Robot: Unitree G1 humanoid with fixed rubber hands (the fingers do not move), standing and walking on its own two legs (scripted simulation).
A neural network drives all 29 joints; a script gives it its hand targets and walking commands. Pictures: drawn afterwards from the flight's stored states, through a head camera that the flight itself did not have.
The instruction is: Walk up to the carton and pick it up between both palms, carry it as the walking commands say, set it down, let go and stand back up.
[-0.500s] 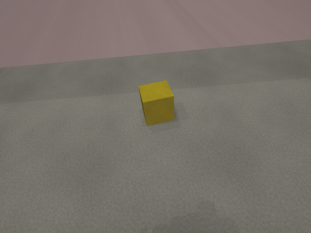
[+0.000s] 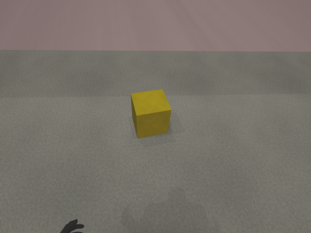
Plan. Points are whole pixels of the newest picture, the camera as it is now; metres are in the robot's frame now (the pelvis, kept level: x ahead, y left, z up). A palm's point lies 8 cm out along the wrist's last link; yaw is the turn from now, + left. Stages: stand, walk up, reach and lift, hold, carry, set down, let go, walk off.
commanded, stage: walk up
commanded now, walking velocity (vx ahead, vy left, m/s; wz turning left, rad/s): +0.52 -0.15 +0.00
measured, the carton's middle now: (149, 113) +1.03 +0.08 -0.64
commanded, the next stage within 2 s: none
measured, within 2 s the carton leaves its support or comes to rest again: neither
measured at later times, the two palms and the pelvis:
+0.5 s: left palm (103, 182) +0.28 +0.19 -0.11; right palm (262, 181) +0.32 -0.33 -0.13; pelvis +0.23 -0.07 -0.01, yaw +1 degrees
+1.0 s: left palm (98, 117) +0.54 +0.27 -0.12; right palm (235, 130) +0.50 -0.26 -0.09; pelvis +0.45 +0.01 +0.00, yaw +0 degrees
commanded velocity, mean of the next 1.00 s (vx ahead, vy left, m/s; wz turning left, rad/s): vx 0.48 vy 0.02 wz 0.00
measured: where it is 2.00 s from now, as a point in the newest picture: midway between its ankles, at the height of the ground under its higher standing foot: (162, 175)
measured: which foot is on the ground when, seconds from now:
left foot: down 0.00-0.36, up 0.38-0.76, down 0.78-1.00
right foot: up 0.00-0.34, down 0.36-0.80, up 0.82-1.00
